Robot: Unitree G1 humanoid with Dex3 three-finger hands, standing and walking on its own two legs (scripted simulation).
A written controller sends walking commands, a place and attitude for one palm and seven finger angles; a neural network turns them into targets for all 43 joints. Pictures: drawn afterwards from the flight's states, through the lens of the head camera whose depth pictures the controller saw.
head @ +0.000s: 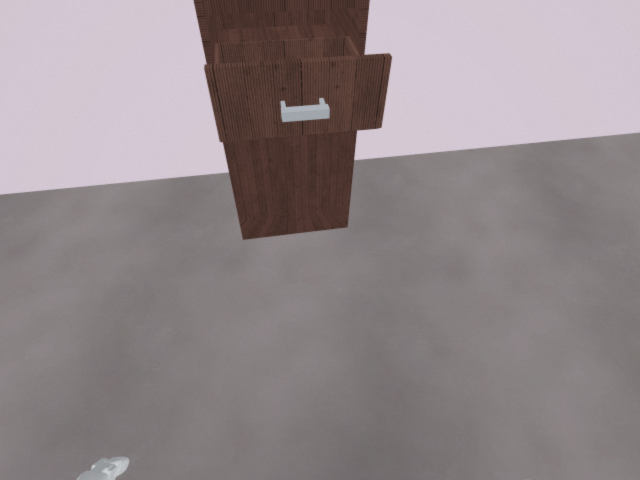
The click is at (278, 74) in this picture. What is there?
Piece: drawer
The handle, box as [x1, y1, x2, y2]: [280, 98, 329, 121]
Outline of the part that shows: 329,108 327,104 324,103 323,98 319,98 320,103 318,105 286,107 284,101 280,101 282,121 327,118 329,116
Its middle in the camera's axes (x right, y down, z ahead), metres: -0.04 -0.30 +0.88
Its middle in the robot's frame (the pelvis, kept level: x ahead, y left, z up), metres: +0.86 +0.08 +0.01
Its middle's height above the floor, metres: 0.78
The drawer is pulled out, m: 0.30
